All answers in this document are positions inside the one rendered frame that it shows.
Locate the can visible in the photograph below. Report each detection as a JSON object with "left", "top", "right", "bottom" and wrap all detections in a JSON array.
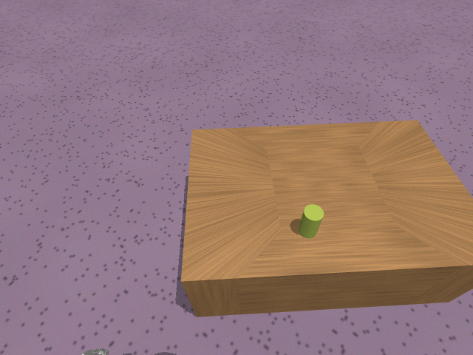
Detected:
[{"left": 299, "top": 204, "right": 324, "bottom": 238}]

